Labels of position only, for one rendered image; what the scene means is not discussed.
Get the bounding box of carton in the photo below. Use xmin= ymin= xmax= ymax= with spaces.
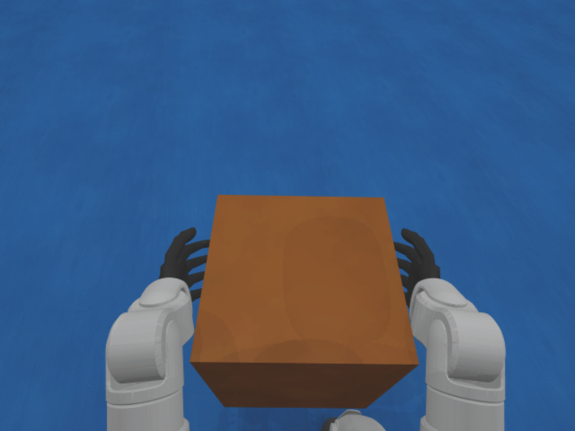
xmin=190 ymin=195 xmax=419 ymax=409

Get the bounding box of robot left forearm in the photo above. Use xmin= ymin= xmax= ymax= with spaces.
xmin=106 ymin=277 xmax=194 ymax=431

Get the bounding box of robot right hand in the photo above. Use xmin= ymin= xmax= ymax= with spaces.
xmin=394 ymin=228 xmax=440 ymax=309

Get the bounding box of robot right forearm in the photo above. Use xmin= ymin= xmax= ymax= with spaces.
xmin=410 ymin=278 xmax=506 ymax=431

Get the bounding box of robot left hand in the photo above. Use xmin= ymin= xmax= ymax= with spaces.
xmin=159 ymin=227 xmax=210 ymax=302

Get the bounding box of robot right shin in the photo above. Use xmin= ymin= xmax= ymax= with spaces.
xmin=337 ymin=409 xmax=361 ymax=419

